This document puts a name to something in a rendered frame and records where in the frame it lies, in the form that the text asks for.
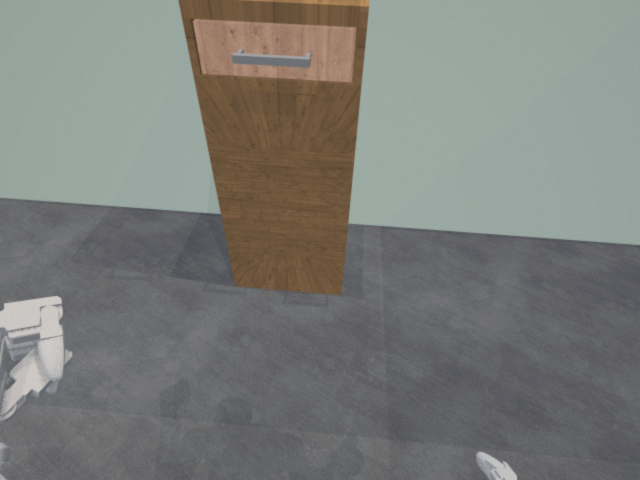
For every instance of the drawer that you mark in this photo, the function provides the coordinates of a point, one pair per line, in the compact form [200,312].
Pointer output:
[331,47]

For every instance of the cabinet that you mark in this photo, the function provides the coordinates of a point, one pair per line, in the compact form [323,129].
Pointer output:
[282,151]

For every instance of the handle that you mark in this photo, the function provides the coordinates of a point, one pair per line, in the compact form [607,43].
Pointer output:
[271,60]

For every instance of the left robot hand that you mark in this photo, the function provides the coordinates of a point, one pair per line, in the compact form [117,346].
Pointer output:
[30,331]

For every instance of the right robot hand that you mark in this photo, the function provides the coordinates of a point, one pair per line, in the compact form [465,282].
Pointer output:
[494,469]

